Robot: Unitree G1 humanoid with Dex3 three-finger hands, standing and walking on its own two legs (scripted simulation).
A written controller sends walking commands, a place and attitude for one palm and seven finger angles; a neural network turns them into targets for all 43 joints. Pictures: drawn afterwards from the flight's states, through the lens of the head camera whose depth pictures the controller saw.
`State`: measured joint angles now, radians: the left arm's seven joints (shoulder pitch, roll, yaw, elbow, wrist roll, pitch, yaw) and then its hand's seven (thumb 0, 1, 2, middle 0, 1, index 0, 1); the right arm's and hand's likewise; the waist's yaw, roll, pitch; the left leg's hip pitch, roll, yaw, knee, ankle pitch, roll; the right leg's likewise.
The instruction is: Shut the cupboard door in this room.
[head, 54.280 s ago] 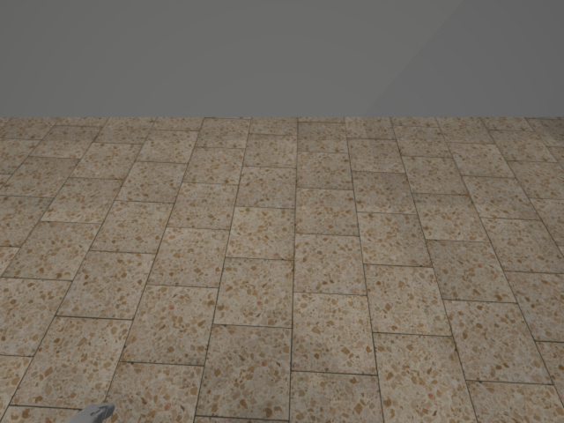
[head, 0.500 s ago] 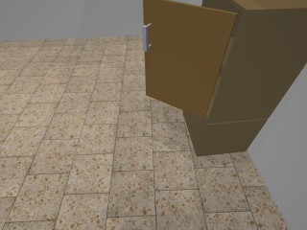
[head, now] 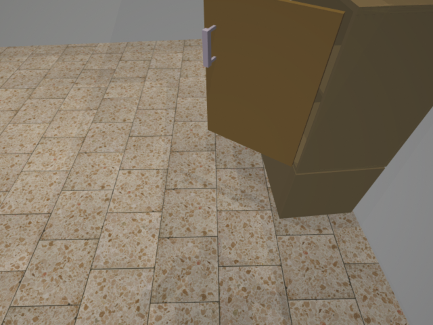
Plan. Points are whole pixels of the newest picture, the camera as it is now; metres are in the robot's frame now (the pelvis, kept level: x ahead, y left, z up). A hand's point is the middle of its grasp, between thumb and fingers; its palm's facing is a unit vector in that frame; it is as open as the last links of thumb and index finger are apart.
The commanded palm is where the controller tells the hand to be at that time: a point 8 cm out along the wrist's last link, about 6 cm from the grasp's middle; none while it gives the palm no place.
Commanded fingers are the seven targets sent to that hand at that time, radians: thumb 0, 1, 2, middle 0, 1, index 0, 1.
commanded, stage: look to check the result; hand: left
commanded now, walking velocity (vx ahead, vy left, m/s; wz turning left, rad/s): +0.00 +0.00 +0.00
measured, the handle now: (210, 46) +0.94 +0.08 +0.06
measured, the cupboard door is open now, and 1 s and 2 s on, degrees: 52 52 52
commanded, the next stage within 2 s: walk to a spot facing it in 0.14 s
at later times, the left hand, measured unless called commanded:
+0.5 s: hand out of the picture +0.07 +0.21 -0.17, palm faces +0.08 -0.96 -0.28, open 7.4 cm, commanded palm none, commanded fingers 0.00 0.90 0.90 -0.20 -0.30 -0.20 -0.30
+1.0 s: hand out of the picture +0.01 +0.23 -0.17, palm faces +0.37 -0.88 -0.29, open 7.4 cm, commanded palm none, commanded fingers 0.00 0.90 0.90 -0.20 -0.30 -0.20 -0.30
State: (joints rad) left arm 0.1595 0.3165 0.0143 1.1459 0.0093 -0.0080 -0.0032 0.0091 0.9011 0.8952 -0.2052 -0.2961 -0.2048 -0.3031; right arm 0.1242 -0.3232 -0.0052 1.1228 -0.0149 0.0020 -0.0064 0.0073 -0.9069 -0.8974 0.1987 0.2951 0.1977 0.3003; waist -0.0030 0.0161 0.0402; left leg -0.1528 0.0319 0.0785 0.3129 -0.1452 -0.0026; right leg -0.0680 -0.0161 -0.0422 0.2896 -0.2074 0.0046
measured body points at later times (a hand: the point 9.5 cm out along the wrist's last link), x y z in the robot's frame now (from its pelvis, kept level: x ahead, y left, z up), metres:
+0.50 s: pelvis +0.01 -0.01 -0.01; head +0.03 -0.01 +0.44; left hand +0.07 +0.26 -0.15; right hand +0.07 -0.27 -0.16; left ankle +0.01 +0.12 -0.74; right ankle -0.03 -0.12 -0.75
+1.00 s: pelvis -0.01 -0.01 -0.02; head +0.04 +0.00 +0.43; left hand -0.01 +0.27 -0.15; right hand +0.11 -0.23 -0.17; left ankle +0.02 +0.13 -0.75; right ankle +0.03 -0.14 -0.74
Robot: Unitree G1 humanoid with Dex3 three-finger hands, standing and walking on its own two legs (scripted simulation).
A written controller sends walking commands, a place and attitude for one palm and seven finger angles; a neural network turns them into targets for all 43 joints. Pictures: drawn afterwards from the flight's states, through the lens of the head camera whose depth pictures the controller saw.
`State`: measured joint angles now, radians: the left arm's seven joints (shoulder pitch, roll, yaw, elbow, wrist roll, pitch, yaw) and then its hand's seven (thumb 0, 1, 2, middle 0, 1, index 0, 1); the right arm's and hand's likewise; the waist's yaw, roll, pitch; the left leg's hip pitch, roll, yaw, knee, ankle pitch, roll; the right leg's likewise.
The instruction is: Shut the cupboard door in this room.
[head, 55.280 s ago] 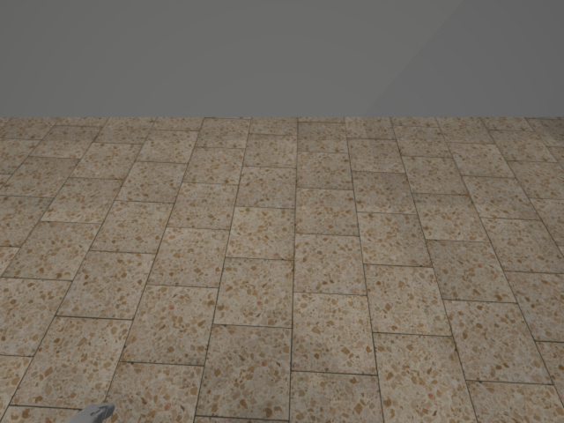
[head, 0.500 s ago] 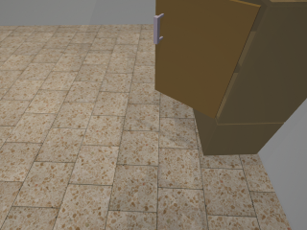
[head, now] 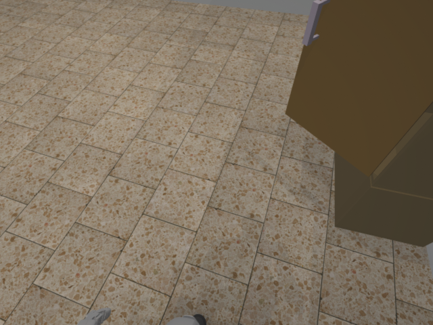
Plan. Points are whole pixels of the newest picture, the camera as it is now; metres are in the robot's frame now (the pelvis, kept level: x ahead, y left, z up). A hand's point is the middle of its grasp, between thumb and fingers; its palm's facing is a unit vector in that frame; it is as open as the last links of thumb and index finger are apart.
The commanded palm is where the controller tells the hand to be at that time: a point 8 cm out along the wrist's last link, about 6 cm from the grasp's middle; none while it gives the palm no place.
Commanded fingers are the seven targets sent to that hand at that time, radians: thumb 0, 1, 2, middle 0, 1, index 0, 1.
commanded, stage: walk to a spot facing it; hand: left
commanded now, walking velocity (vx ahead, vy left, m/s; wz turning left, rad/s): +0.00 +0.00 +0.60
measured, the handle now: (316, 22) +0.91 -0.28 +0.08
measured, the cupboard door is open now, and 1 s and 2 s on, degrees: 52 52 52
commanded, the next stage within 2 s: turn to face it in 1.08 s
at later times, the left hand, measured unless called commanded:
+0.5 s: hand out of the picture +0.01 +0.25 -0.17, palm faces +0.35 -0.91 -0.23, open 7.4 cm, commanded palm none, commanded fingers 0.00 0.90 0.90 -0.20 -0.30 -0.20 -0.30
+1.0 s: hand out of the picture +0.10 +0.23 -0.16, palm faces +0.66 -0.74 -0.16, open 7.4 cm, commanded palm none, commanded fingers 0.00 0.90 0.90 -0.20 -0.30 -0.20 -0.30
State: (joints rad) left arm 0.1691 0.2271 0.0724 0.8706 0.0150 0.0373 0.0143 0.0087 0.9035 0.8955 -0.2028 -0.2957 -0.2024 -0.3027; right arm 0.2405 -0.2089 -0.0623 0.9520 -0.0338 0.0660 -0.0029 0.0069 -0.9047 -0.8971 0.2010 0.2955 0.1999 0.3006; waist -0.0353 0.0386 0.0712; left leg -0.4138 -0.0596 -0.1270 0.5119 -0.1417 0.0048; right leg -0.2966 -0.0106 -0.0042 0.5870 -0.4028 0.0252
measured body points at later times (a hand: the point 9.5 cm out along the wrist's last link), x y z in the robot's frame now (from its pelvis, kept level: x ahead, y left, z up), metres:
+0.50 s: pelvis +0.03 +0.03 +0.00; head +0.08 +0.07 +0.45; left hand +0.00 +0.30 -0.15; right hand +0.17 -0.19 -0.13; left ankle -0.05 +0.13 -0.73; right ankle +0.06 -0.11 -0.67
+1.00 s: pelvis +0.20 +0.08 +0.01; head +0.23 +0.13 +0.45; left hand +0.07 +0.27 -0.15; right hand +0.43 -0.06 -0.13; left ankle +0.18 +0.22 -0.69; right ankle +0.22 -0.05 -0.73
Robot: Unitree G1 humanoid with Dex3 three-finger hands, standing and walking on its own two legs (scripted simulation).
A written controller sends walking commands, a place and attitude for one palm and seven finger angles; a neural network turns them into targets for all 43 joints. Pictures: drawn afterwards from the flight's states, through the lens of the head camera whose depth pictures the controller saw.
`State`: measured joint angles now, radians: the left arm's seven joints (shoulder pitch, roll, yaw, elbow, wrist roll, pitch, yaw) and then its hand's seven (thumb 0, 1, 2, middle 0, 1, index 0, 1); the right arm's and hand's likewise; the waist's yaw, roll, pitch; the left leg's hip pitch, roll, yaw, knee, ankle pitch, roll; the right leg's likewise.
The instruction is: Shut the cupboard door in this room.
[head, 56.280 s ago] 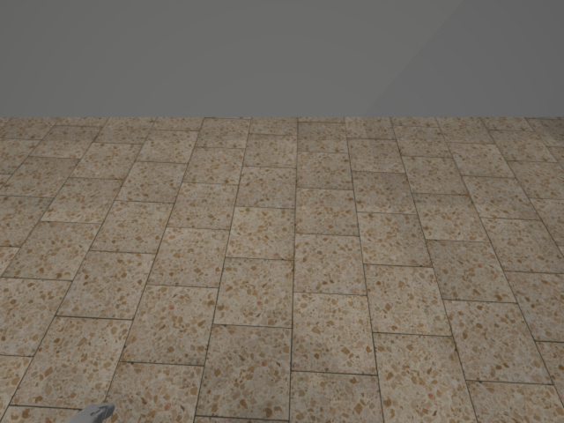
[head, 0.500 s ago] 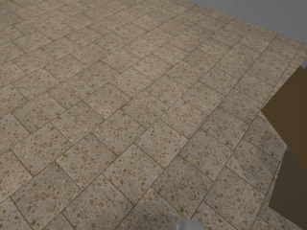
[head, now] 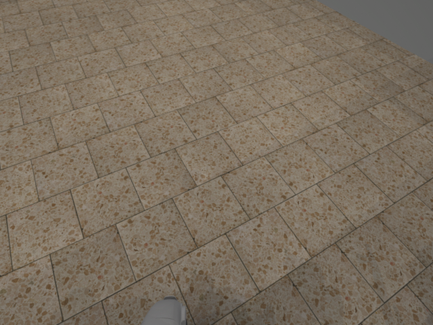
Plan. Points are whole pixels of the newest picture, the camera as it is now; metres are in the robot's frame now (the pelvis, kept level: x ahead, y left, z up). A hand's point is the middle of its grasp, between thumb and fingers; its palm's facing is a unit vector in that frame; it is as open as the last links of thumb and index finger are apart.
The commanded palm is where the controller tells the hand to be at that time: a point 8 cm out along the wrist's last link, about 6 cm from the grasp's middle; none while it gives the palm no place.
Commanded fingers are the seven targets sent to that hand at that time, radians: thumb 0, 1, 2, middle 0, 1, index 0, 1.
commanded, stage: walk to a spot facing it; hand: left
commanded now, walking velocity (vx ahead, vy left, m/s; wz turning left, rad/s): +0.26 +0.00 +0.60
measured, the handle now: out of the picture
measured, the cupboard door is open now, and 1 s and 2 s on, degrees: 52 52 52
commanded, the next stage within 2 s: turn to face it in 0.08 s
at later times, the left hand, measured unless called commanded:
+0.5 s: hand (132, 262) +0.26 +0.21 -0.17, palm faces +0.07 -0.97 -0.23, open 7.4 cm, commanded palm none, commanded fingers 0.00 0.90 0.90 -0.20 -0.30 -0.20 -0.30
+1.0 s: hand (137, 205) +0.40 +0.23 -0.17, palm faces -0.20 -0.96 -0.21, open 7.4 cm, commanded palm none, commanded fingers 0.00 0.90 0.90 -0.20 -0.30 -0.20 -0.30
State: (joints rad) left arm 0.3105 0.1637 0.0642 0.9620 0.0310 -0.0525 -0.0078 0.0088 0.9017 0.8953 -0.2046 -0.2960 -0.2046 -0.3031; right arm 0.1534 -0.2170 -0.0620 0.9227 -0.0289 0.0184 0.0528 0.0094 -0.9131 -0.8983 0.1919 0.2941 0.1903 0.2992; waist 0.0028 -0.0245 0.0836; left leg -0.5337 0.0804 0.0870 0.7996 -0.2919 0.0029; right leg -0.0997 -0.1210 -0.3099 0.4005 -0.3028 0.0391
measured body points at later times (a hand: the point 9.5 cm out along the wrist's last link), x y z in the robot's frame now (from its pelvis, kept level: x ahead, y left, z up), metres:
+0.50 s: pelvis +0.19 +0.01 -0.02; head +0.22 +0.00 +0.43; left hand +0.25 +0.26 -0.15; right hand +0.25 -0.22 -0.18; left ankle +0.13 +0.12 -0.74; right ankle +0.26 -0.09 -0.74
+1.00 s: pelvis +0.26 +0.04 +0.00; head +0.30 +0.05 +0.45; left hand +0.41 +0.28 -0.15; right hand +0.27 -0.22 -0.13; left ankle +0.27 +0.16 -0.74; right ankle +0.22 -0.08 -0.67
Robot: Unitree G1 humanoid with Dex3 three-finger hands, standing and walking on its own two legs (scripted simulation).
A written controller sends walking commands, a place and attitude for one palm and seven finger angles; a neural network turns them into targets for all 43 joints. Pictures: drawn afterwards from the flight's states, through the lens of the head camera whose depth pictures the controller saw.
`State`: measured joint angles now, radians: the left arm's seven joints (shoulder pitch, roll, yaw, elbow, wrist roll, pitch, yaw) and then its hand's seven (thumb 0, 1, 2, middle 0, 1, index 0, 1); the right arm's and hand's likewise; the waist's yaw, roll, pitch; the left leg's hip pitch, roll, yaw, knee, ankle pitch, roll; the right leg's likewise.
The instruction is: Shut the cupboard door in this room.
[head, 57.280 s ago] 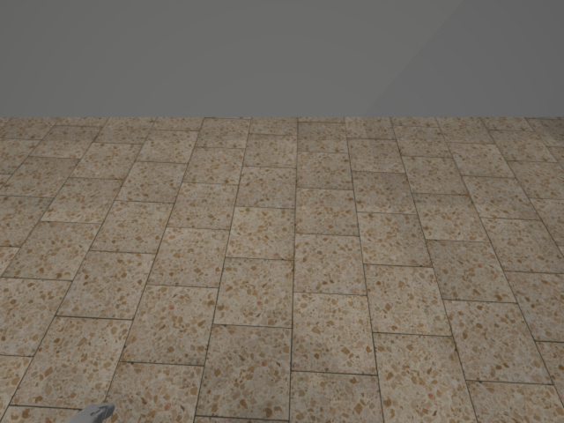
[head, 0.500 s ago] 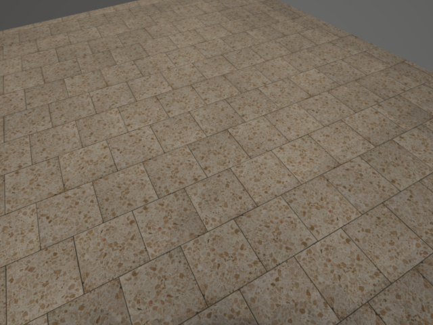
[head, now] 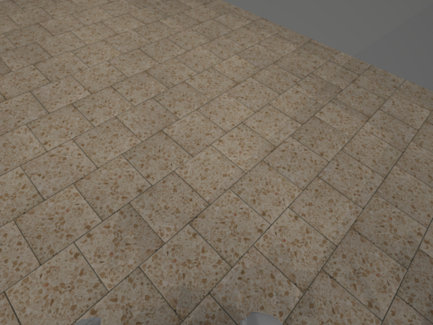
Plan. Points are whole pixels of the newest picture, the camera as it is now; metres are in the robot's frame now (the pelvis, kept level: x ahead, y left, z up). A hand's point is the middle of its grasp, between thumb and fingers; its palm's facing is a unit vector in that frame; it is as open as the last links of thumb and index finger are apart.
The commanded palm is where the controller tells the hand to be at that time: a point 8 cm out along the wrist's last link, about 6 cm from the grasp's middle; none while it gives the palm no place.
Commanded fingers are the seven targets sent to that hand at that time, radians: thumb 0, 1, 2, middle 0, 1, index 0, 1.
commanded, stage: turn to face it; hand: left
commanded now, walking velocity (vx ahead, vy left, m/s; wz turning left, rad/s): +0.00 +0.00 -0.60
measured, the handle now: out of the picture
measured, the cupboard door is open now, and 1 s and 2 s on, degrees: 52 52 52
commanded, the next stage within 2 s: none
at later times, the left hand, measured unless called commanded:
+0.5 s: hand (145, 306) +0.17 +0.16 -0.18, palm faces -0.29 -0.94 -0.19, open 7.4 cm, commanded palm none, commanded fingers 0.00 0.90 0.90 -0.20 -0.30 -0.20 -0.30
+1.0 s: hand (181, 272) +0.24 +0.09 -0.16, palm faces -0.56 -0.78 -0.27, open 7.4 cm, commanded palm none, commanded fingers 0.00 0.90 0.90 -0.20 -0.30 -0.20 -0.30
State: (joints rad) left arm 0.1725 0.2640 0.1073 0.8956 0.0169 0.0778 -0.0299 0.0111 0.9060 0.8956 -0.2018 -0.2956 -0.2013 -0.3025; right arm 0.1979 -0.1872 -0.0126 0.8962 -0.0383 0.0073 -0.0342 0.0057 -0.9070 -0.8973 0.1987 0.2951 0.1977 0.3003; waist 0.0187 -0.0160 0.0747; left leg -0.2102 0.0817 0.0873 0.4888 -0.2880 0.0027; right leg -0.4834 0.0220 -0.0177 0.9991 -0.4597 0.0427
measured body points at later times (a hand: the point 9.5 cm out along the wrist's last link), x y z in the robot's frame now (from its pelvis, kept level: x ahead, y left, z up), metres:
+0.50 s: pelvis +0.03 +0.00 -0.01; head +0.07 +0.00 +0.44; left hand +0.19 +0.21 -0.16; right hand +0.04 -0.28 -0.14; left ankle +0.09 +0.12 -0.73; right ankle +0.00 -0.14 -0.74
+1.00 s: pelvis +0.03 -0.01 -0.01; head +0.05 -0.05 +0.43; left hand +0.27 +0.13 -0.14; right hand -0.10 -0.25 -0.17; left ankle +0.09 +0.12 -0.69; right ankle -0.04 -0.10 -0.74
